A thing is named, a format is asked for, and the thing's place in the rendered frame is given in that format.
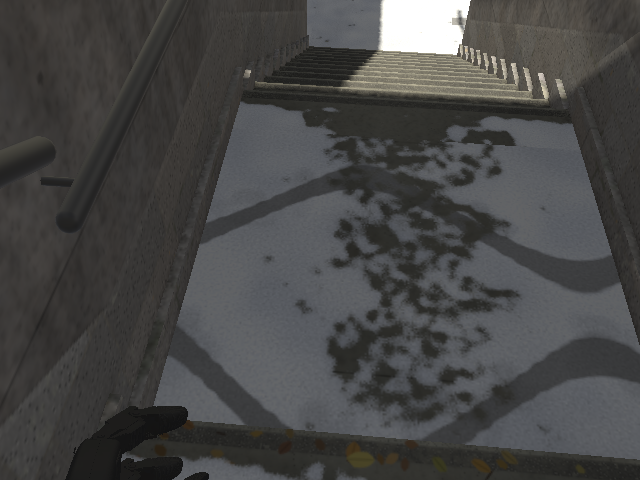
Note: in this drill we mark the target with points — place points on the robot left hand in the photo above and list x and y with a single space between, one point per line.
99 458

